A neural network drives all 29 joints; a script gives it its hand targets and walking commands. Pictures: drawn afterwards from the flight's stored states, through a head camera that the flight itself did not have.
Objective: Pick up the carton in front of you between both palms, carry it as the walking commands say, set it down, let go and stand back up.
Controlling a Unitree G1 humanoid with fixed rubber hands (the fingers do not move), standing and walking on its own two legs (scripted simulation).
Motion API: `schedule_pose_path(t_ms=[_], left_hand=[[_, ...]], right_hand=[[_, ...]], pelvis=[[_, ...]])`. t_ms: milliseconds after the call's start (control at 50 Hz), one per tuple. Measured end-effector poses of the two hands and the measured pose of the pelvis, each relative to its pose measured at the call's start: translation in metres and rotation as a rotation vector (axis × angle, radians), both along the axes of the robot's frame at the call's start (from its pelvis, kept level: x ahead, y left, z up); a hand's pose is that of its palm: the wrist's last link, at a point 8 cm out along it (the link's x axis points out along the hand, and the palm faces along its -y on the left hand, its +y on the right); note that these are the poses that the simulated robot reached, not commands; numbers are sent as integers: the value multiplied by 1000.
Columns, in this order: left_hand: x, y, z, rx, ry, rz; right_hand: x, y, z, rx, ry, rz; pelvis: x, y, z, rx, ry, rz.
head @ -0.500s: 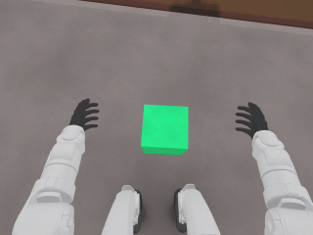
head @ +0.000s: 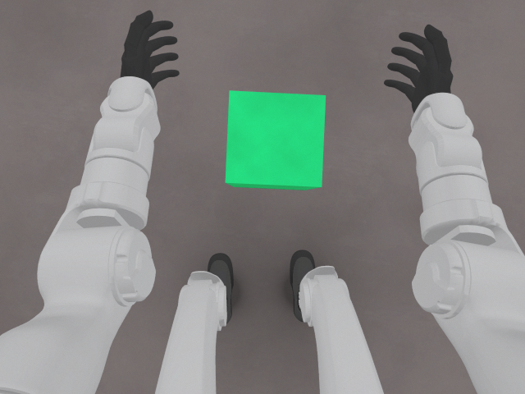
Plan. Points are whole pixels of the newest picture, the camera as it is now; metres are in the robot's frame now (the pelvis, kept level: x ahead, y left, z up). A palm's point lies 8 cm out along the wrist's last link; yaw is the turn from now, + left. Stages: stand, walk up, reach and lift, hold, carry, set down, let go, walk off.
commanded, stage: reach and lift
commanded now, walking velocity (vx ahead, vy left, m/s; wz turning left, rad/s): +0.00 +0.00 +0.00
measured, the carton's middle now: (273, 148) +0.50 -0.04 -0.51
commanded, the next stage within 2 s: none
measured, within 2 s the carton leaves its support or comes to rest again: leaves its support in 1.66 s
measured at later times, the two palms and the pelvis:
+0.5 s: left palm (182, 132) +0.51 +0.15 -0.35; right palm (367, 141) +0.48 -0.23 -0.35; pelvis -0.04 +0.01 -0.20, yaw +0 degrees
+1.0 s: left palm (195, 136) +0.52 +0.15 -0.44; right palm (346, 138) +0.50 -0.21 -0.44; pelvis -0.04 +0.00 -0.27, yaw +0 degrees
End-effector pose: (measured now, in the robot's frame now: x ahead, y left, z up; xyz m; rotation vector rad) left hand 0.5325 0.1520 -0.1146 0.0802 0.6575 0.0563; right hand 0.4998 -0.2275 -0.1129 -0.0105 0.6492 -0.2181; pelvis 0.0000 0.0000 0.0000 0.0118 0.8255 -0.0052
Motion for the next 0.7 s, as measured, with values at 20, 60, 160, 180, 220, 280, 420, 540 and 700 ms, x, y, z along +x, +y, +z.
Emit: schedule_pose_path(t_ms=[20, 60, 160, 180, 220, 280, 420, 540, 700], left_hand=[[-1, 0, -8, 0, 3, 2], [-3, 0, -26, 0, 12, 8], [-12, 2, -83, 3, 36, 18], [-13, 3, -96, 5, 38, 18], [-16, 3, -121, 8, 40, 15], [-19, 4, -156, 13, 34, 10], [-21, 3, -215, 12, 14, 12], [-20, 1, -250, 5, 38, 20], [-22, -4, -304, -1, 86, 18]], right_hand=[[-1, 0, -7, 0, 4, -1], [-3, 1, -25, 0, 15, -3], [-11, 1, -80, -5, 44, -9], [-13, 0, -92, -6, 47, -12], [-16, -2, -117, -10, 51, -16], [-20, -5, -151, -18, 48, -19], [-22, -5, -213, -12, 32, -19], [-19, 2, -251, -2, 53, -18], [-18, 9, -305, 4, 101, -4]], pelvis=[[2, 0, -4, 0, 16, 0], [6, 0, -14, -1, 45, 1], [8, 1, -52, -3, 103, 1], [7, 2, -61, -4, 109, 0], [4, 3, -81, -5, 114, 0], [-4, 5, -111, -6, 104, -1], [-26, 7, -176, -5, 21, -5], [-43, 7, -214, -4, -62, -3], [-51, 5, -247, -3, -131, -3]])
